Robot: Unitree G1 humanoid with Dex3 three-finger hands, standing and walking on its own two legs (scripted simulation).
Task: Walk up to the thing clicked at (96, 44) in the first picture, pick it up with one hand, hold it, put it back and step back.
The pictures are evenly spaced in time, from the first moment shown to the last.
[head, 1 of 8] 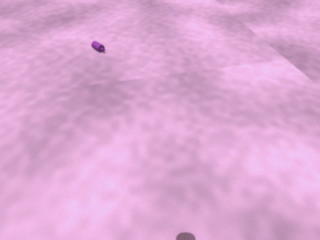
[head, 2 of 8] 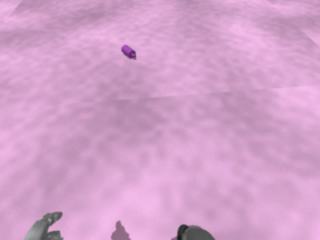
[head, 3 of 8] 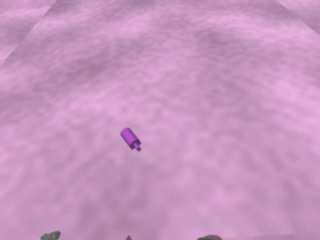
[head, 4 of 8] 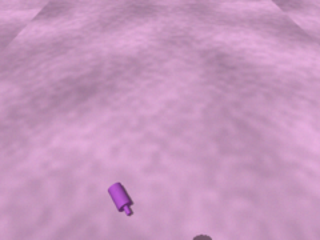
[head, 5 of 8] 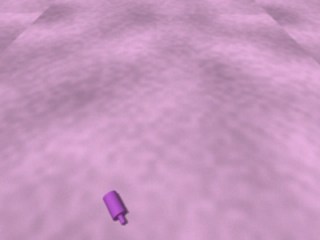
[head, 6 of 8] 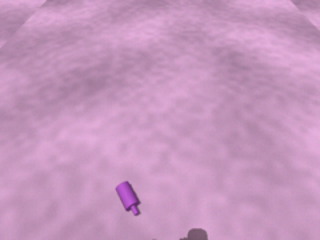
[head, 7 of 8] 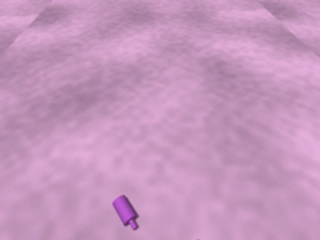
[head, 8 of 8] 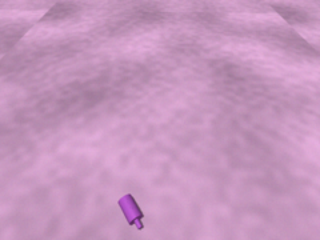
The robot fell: no
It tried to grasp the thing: no
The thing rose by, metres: 0.00
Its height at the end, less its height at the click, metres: +0.00
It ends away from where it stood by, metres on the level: 0.00
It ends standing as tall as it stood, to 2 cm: yes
